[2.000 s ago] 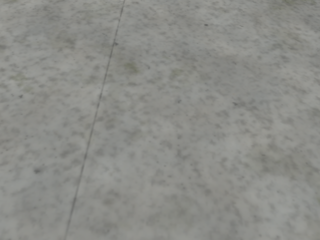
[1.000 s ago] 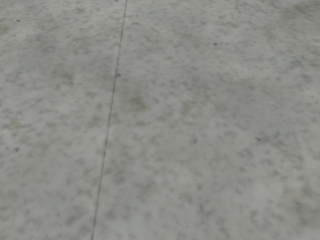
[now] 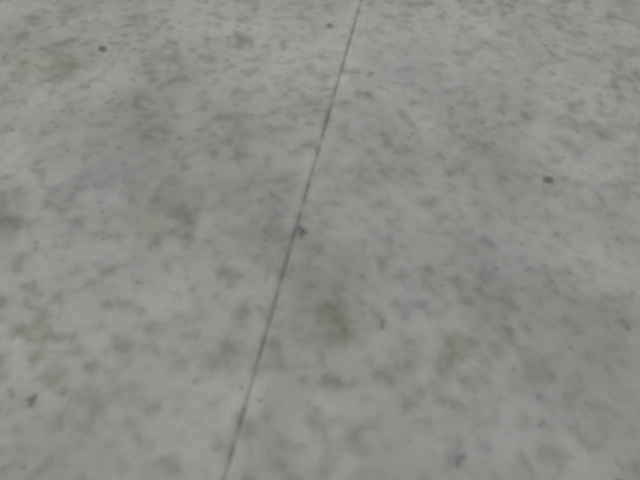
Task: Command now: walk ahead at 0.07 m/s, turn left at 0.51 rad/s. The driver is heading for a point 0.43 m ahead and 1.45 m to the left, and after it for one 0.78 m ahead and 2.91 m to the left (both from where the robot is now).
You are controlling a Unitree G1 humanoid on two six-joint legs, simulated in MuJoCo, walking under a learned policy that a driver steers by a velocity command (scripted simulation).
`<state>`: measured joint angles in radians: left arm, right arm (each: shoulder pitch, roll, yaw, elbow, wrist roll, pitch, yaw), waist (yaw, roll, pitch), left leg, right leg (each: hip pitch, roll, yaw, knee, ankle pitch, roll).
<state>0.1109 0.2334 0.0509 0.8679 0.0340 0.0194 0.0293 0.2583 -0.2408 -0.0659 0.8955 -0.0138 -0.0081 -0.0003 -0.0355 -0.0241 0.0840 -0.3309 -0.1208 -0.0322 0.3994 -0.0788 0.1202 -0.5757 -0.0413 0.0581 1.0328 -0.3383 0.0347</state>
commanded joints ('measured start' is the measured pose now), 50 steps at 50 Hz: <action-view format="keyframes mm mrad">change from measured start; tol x16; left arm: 1 64 85 22 -40 -3 15 6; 17 25 277 37 -158 -2 -21 41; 50 109 173 34 -181 -11 34 -24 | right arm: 1 19 -162 -41 -69 -1 5 -7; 50 -49 -222 -32 -209 14 35 4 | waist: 1 19 115 -146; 14 61 146 -141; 17 6 -192 -73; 38 46 -156 -122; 41 39 316 -157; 50 37 114 -121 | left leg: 1 86 262 -325 -155 -56 108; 13 122 228 -514 -84 35 66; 15 -7 142 -460 -21 -149 -25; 17 -266 -90 -94 401 -493 -111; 22 -218 21 -53 803 -335 -158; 37 7 93 107 275 -361 -120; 39 150 79 109 42 -182 -89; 41 414 474 -470 -106 279 35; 42 330 522 -485 -61 479 182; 50 277 276 -270 -76 319 96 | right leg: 1 26 12 -3 -34 29 15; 14 360 114 5 -603 3 -53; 17 443 -356 466 -869 123 -233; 22 437 -168 73 -723 591 -211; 29 625 -220 24 -678 685 -244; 38 491 -259 -78 -564 600 -195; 40 312 -197 -176 -329 331 -85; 41 10 -43 -246 -68 -288 1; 42 -3 21 -85 49 -343 0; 50 14 8 -28 39 -25 15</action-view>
